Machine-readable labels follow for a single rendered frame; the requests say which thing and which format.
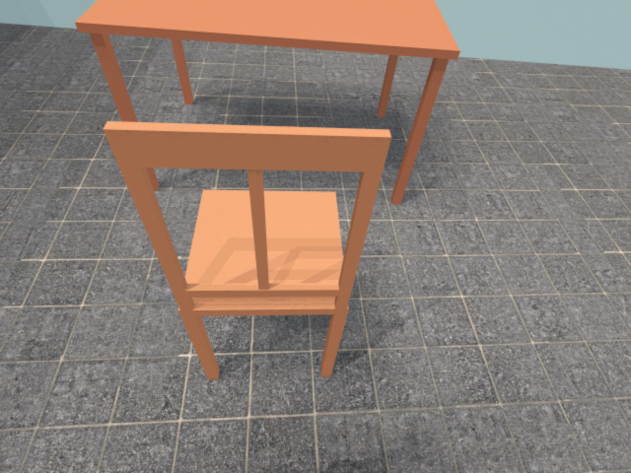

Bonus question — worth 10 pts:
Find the chair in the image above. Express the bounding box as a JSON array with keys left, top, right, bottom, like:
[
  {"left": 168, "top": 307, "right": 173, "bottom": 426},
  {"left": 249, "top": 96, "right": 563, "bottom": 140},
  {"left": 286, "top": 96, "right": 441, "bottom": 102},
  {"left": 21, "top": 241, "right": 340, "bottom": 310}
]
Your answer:
[{"left": 104, "top": 121, "right": 391, "bottom": 379}]

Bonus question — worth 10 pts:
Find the table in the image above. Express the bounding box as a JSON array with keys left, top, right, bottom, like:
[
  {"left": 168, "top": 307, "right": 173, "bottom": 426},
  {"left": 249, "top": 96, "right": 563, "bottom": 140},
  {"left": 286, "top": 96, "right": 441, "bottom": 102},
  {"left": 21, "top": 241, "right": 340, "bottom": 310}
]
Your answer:
[{"left": 75, "top": 0, "right": 460, "bottom": 205}]

